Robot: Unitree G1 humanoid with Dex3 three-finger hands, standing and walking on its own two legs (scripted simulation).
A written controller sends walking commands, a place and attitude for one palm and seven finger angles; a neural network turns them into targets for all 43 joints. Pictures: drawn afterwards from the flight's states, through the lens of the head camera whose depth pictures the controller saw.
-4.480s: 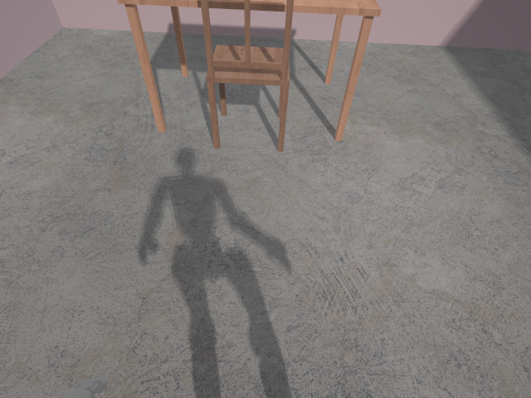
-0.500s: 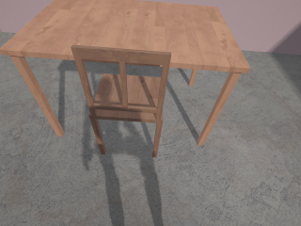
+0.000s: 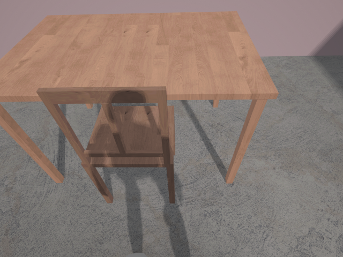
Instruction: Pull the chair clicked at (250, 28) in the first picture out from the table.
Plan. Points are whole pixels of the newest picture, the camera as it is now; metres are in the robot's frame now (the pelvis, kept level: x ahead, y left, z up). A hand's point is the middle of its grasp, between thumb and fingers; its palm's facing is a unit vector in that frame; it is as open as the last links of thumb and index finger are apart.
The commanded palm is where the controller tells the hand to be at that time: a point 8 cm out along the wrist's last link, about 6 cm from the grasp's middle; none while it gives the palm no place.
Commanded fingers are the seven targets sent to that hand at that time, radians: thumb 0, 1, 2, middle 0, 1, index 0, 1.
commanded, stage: come to a stop and stand still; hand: left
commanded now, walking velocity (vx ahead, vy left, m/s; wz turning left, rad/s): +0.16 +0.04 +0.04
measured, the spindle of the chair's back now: (115, 129) +0.55 +0.23 -0.10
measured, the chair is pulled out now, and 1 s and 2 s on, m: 0.00 0.00 0.00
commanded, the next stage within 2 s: look again from close up in 1.54 s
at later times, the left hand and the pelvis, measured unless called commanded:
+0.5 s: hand out of the picture +0.04 +0.21 -0.18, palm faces +0.01 -0.97 -0.23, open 7.4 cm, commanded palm none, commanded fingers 0.00 0.90 0.90 -0.20 -0.30 -0.20 -0.30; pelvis +0.04 +0.02 -0.01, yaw -3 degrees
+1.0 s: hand out of the picture +0.00 +0.16 -0.15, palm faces +0.07 -0.97 -0.25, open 7.3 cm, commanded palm none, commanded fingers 0.00 0.90 0.90 -0.20 -0.30 -0.20 -0.30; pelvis +0.01 -0.02 +0.01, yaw +0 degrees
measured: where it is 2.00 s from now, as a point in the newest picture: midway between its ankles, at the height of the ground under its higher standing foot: outside the picture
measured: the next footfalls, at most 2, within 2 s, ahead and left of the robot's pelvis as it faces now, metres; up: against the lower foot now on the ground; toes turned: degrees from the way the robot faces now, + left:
left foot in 0.20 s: +0.16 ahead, +0.14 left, +0.00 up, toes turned +5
right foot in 0.62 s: +0.04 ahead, -0.13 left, +0.00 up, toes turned -5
